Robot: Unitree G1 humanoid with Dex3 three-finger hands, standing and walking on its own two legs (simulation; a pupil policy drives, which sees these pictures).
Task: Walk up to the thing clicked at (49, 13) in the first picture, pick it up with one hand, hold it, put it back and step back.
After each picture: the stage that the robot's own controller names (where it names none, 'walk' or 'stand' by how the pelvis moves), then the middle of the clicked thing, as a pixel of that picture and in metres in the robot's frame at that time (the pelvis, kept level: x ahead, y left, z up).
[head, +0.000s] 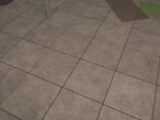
stand; (47, 10) +2.03 +0.52 -0.65
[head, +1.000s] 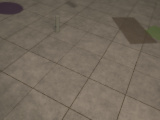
walk; (57, 24) +1.93 +0.27 -0.63
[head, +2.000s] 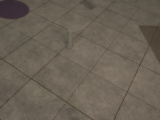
walk; (70, 39) +1.31 +0.10 -0.64
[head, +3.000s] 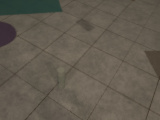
walk; (61, 78) +0.82 +0.16 -0.64
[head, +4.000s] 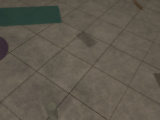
walk; (52, 113) +0.50 +0.19 -0.64
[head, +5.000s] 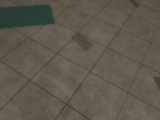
stand; out of the picture +0.35 +0.17 -0.64
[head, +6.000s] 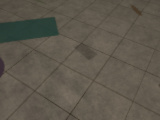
stand; out of the picture +0.34 +0.20 -0.66
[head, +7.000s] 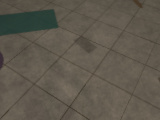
stand; out of the picture +0.35 +0.20 -0.65
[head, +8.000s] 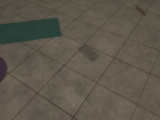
stand; out of the picture +0.31 +0.19 -0.66
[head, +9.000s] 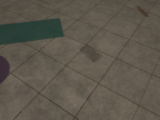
stand; out of the picture +0.32 +0.18 -0.66
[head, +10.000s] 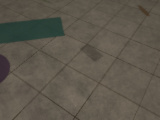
go down; out of the picture +0.31 +0.18 -0.66
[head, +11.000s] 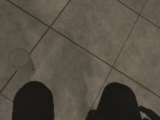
go down; (24, 65) +0.40 +0.22 -0.27
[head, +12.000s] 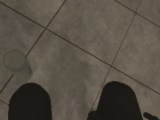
go down; (21, 68) +0.39 +0.23 -0.24
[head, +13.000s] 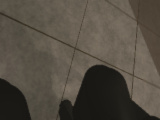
close in; out of the picture +0.38 +0.27 -0.16
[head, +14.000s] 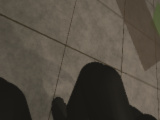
close; out of the picture +0.39 +0.27 -0.15
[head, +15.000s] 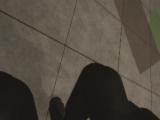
lift; out of the picture +0.37 +0.26 -0.16
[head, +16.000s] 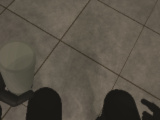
lift; (19, 78) +0.32 +0.20 +0.01
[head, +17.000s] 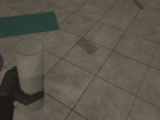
hold; (32, 79) +0.33 +0.16 +0.10
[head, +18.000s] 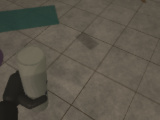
hold; (35, 83) +0.32 +0.16 +0.07
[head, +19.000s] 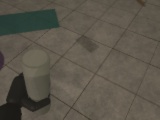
hold; (38, 86) +0.32 +0.15 +0.07
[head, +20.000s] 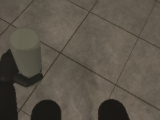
crouch; (29, 62) +0.39 +0.17 -0.02
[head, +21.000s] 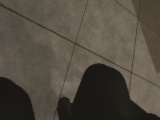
lower; out of the picture +0.39 +0.27 -0.15
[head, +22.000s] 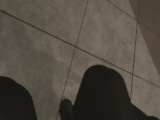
lower; out of the picture +0.38 +0.26 -0.14
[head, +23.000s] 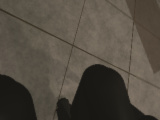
lower; out of the picture +0.38 +0.27 -0.14
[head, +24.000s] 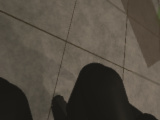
lower; out of the picture +0.38 +0.27 -0.16
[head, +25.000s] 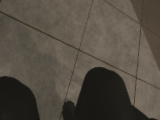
loosen; out of the picture +0.38 +0.27 -0.12
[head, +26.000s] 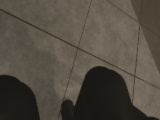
withdraw; out of the picture +0.39 +0.27 -0.16
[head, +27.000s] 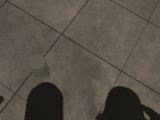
walk; (40, 69) +0.41 +0.21 -0.27
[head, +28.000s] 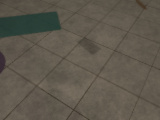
stand; out of the picture +0.34 +0.16 -0.59
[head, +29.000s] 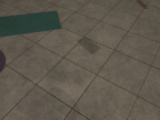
stand; out of the picture +0.35 +0.17 -0.60
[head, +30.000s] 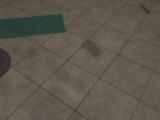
stand; out of the picture +0.35 +0.17 -0.63
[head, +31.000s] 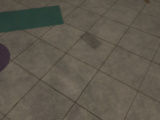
walk; out of the picture +0.36 +0.16 -0.65
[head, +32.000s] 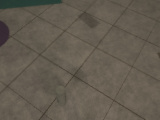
walk; (61, 96) +0.52 +0.14 -0.64
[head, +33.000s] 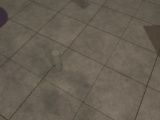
walk; (57, 61) +0.82 +0.25 -0.62
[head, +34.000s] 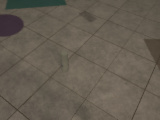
stand; (64, 61) +1.01 +0.18 -0.64
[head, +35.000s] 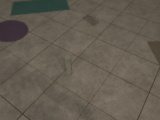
stand; (68, 65) +1.01 +0.16 -0.66
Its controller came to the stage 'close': yes
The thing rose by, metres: 0.71
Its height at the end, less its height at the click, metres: +0.00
